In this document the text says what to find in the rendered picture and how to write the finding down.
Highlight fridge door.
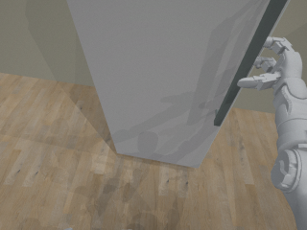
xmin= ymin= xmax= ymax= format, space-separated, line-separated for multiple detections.
xmin=66 ymin=0 xmax=290 ymax=169

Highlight handle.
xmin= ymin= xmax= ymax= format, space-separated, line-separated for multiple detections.
xmin=214 ymin=0 xmax=288 ymax=127

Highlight right robot upper arm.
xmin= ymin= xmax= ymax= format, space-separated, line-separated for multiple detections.
xmin=271 ymin=149 xmax=307 ymax=230

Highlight right robot hand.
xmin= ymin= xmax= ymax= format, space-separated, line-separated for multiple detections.
xmin=237 ymin=36 xmax=303 ymax=91

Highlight right robot forearm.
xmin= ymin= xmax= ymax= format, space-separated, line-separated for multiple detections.
xmin=272 ymin=77 xmax=307 ymax=154

